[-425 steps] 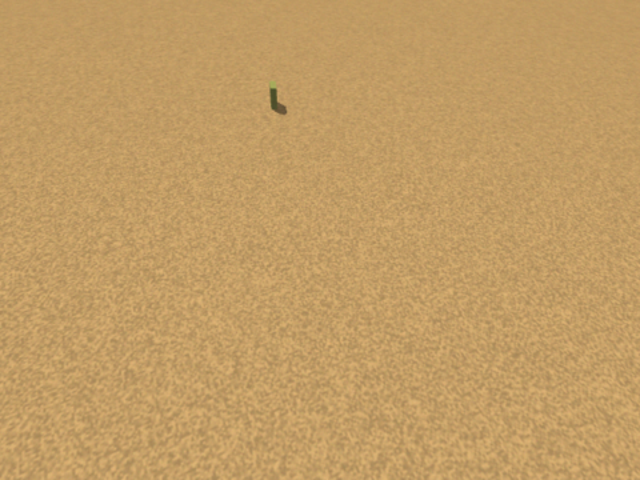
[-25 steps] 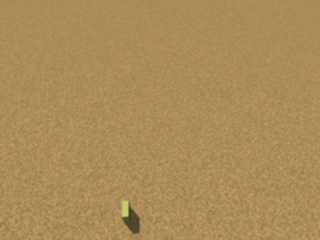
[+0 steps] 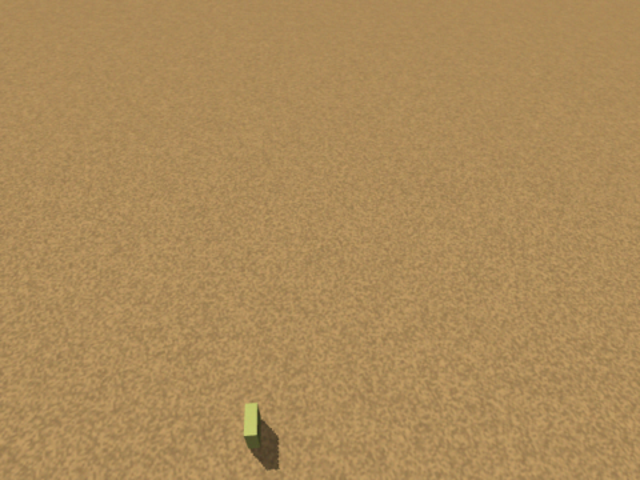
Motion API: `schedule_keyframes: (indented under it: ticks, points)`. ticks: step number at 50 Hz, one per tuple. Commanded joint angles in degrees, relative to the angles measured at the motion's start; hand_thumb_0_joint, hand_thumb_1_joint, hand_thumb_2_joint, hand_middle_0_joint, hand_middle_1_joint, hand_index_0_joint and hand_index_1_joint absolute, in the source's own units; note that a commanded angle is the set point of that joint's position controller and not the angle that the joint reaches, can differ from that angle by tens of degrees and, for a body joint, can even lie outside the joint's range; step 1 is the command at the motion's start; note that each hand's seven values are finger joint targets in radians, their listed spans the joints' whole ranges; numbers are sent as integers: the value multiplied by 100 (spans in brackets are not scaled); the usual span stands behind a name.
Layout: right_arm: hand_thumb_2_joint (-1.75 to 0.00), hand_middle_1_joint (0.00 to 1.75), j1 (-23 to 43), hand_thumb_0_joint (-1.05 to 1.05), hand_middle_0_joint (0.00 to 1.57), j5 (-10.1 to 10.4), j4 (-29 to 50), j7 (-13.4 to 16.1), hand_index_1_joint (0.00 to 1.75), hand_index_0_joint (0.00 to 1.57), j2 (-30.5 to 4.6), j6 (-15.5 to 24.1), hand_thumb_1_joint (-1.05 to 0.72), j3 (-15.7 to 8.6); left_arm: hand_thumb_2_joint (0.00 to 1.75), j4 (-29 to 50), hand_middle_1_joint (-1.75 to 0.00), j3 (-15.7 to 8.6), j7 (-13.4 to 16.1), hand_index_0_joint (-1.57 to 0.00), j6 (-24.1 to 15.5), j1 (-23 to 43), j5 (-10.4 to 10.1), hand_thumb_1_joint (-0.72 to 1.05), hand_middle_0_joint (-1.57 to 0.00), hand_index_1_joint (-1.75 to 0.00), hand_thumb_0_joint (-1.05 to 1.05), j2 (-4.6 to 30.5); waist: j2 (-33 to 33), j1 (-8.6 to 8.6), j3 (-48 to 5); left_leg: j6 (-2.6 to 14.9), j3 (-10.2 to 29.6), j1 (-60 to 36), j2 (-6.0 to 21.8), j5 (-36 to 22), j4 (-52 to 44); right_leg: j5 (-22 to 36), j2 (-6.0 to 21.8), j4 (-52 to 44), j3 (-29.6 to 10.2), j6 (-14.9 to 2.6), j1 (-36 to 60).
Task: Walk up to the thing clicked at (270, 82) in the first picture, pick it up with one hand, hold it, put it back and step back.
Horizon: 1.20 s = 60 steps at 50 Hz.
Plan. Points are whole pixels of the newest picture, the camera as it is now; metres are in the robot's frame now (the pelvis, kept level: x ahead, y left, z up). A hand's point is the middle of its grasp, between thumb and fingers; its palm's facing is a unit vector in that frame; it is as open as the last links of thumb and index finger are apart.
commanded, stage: stand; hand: left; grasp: from the side
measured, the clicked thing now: (252, 426) +0.39 +0.16 -0.72
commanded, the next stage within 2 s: go down in 0.74 s
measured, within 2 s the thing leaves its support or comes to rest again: neither
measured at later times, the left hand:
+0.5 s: hand out of the picture +0.06 +0.26 -0.16, palm faces -0.02 -0.94 -0.34, open 7.4 cm
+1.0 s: hand out of the picture +0.12 +0.25 -0.16, palm faces +0.07 -0.95 -0.32, open 9.1 cm
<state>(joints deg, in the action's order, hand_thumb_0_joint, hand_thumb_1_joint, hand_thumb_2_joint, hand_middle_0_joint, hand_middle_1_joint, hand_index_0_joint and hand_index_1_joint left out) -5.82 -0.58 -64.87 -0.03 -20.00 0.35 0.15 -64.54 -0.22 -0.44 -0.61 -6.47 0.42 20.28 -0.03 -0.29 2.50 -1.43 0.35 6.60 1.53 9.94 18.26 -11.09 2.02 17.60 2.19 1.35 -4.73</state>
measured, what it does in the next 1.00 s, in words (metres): stands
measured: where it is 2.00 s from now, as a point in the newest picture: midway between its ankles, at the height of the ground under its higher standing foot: outside the picture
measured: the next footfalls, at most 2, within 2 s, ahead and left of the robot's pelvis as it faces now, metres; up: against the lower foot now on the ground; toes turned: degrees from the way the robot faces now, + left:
none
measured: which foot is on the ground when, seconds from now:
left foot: down 0.00-1.00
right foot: down 0.00-1.00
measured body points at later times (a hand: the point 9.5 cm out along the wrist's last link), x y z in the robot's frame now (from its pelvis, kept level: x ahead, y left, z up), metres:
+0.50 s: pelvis +0.00 +0.00 +0.00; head +0.01 +0.00 +0.45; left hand +0.06 +0.30 -0.13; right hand +0.07 -0.30 -0.13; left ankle +0.00 +0.13 -0.75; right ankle -0.02 -0.13 -0.75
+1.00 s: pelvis -0.02 +0.00 -0.01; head +0.03 +0.00 +0.44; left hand +0.12 +0.30 -0.14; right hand +0.08 -0.28 -0.13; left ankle +0.00 +0.13 -0.75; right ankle -0.02 -0.13 -0.75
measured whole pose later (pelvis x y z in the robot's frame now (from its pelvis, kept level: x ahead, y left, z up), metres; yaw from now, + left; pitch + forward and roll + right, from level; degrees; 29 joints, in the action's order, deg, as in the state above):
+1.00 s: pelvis -0.02 +0.00 -0.01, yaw +0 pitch +2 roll +0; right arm -9.6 2.4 -50.8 2.3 -17.1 2.1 0.2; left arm -61.8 -5.7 -0.2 -1.4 0.9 -0.3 19.1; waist -0.5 0.2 3.3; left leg -1.4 0.7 17.5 1.7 12.4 27.5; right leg -13.9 1.9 27.4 2.1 1.0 -15.8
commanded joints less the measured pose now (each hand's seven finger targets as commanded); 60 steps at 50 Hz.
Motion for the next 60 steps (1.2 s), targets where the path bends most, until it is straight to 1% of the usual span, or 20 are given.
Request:
schedule_keyframes:
  ticks: [1, 4, 12, 18, 23, 34, 41, 42, 43, 44, 45, 46, 47, 48, 50, 52, 53, 56, 58, 60]
  points:
    - [-90, 30, 229, 0, 20, 4, 364, 62, 30, 20, -1232, 130, -90, -225, 90, 304, -30, -240, 93, -20, -88, 171, 41, 90, -20, -30, 0, 1218, 32, 19, -485, 218, 409, -83, 644, -1204, -188, 1033, 655, -215, -428, -204, 131]
    - [-90, 30, 248, 0, 20, 13, 343, 58, 30, 20, -1250, 119, -90, -235, 90, 293, -30, -231, 92, -20, -87, 131, 30, 90, -20, -30, 0, 1205, 49, 9, -363, 194, 440, -91, 606, -899, -245, 732, 616, -268, -431, -195, -32]
    - [-90, 30, 180, 0, 20, 5, 348, 51, 30, 20, -1231, 123, -90, -222, 90, 300, -30, -237, 86, -20, -90, 120, 32, 90, -20, -30, 0, 1224, 51, 21, -348, 221, 427, -35, 610, -889, -242, 834, 650, -264, -476, -207, 18]
    - [-90, 30, 182, 0, 20, 3, 351, 45, 30, 20, -1257, 113, -90, -236, 90, 315, -30, -219, 85, -20, -93, 115, 34, 90, -20, -30, 0, 1199, 32, 23, -308, 213, 447, 41, 599, -603, -269, 527, 627, -337, -474, -192, -32]
    - [-90, 30, 162, 0, 20, 6, 324, 43, 30, 20, -1249, 121, -90, -225, 90, 296, -30, -228, 80, -20, -90, 64, 31, 90, -20, -30, 0, 1235, 74, 11, -331, 193, 477, -2, 589, -608, -292, 536, 624, -296, -474, -190, -32]
    - [-90, 30, 90, 0, 20, 4, 349, 56, 30, 20, -1222, 139, -90, -213, 90, 320, -30, -228, 85, -20, -88, 109, 33, 90, -20, -30, 0, 1249, 11, 34, -460, 209, 448, -63, 625, -1116, -212, 936, 650, -163, -453, -200, 81]
    - [-90, 30, 144, 0, 20, 9, 343, 60, 30, 20, -1259, 123, -90, -219, 90, 310, -30, -219, 90, -20, -81, 68, 28, 90, -20, -30, 0, 1232, 39, 2, -323, 225, 437, -82, 621, -856, -217, 709, 632, -253, -456, -201, -56]
    - [-88, 29, 169, 0, 20, 8, 358, 56, 29, 20, -1257, 122, -83, -226, 82, 319, -22, -216, 91, -12, -89, 59, 39, 82, -12, -22, 0, 1232, 25, 3, -374, 224, 443, -119, 627, -912, -199, 742, 632, -242, -446, -205, -60]
    - [-93, 30, 75, 0, 20, 387, 1979, 179, 30, 20, -292, 410, -91, 29, 74, 2329, -14, -241, 168, -4, -635, 2070, -301, 74, -4, -14, 0, 271, 91, 698, 65, 182, -337, 540, -181, 42, 156, 388, -141, 147, -90, -141, -1381]
    - [-93, 30, -233, 0, 20, 388, 1613, 235, 30, 20, -447, 390, -97, -2, 66, 1969, -6, -336, 205, 0, -588, 2721, -292, 66, 0, -6, 0, 536, -4, 583, -151, 202, -305, 497, -222, 162, 263, 217, -131, 227, -23, -141, -1161]
    - [-93, 30, -422, 0, 20, 385, 1544, 272, 30, 20, -593, 326, -98, -71, 58, 1023, -6, -604, 241, 0, -359, 1892, -214, 58, 0, -5, 0, 903, -263, 493, -63, 234, -298, 705, -256, 312, 401, -48, -164, 252, 38, -164, -1243]
    - [-93, 30, -461, 0, 20, 398, 1722, 270, 30, 20, -633, 273, -96, -146, 50, 598, -8, -774, 188, 0, -232, 1322, -174, 50, 0, -7, 0, 1051, -323, 267, -39, 219, -317, 877, -224, 223, 528, -126, -186, 363, 93, -173, -1232]
    - [-92, 30, -510, 0, 20, 342, 1855, 301, 30, 20, -636, 271, -95, -231, 42, 684, -8, -892, 157, 0, -205, 1574, -39, 43, 0, -6, 0, 1304, -358, 239, -413, 236, -317, 960, -237, 104, 705, -29, -171, 510, 57, -176, -1272]
    - [-92, 30, -620, 0, 20, 333, 1938, 338, 30, 20, -635, 297, -95, -307, 34, 917, -7, -1085, 123, -1, -274, 1800, -3, 42, 0, -5, 0, 1595, -220, 159, -851, 223, -303, 917, -235, -26, 850, 163, -161, 689, 8, -163, -1194]
    - [-91, 30, -757, 0, 20, 232, 2102, 296, 30, 20, -575, 328, -91, -401, 28, 401, -8, -1193, -31, -1, -135, 1058, 207, 32, 0, -6, 0, 1409, -124, 153, -1141, 196, -253, 1259, -250, -182, 1190, 407, -141, 1090, -16, -182, -1336]
    - [-91, 30, -758, 0, 20, 155, 2349, 232, 30, 20, -533, 355, -91, -499, 25, 572, -7, -1539, -119, -2, -29, 584, 368, 23, -1, -6, 0, 1507, 127, -134, -1663, 156, -244, 1418, -287, -447, 1475, 565, -136, 1422, -29, -220, -1182]
    - [-90, 30, -748, 0, 20, 165, 2494, 214, 30, 20, -489, 364, -90, -501, 23, 680, -8, -1539, -142, -3, 31, 430, 366, 16, -2, -6, 0, 1391, 250, -167, -1689, 138, -244, 1503, -294, -469, 1525, 542, -150, 1502, -28, -237, -1211]
    - [-90, 30, -572, 0, 20, 182, 2849, 164, 30, 20, -397, 395, -88, -456, 21, 1054, -9, -1439, -171, -3, 243, 744, 357, 4, -2, -8, 0, 1115, 330, -59, -1392, 108, -197, 1985, -234, -98, 1795, 101, -212, 1717, 1, -263, -1781]
    - [-90, 30, -556, 0, 20, 192, 3050, 148, 30, 20, -398, 433, -87, -497, 19, 1418, -10, -1616, -190, -4, 308, 640, 330, -9, -3, -9, 0, 1262, 365, -43, -1534, 109, -167, 2202, -188, 60, 2044, -113, -225, 1984, 18, -268, -2069]
    - [-89, 30, -567, 0, 20, 194, 3209, 129, 30, 20, -389, 496, -85, -513, 16, 1632, -11, -1645, -248, -5, 342, 303, 269, -22, -4, -10, 0, 1132, 246, -28, -1552, 124, -118, 2481, -136, 191, 2299, -283, -259, 2291, 60, -259, -2347]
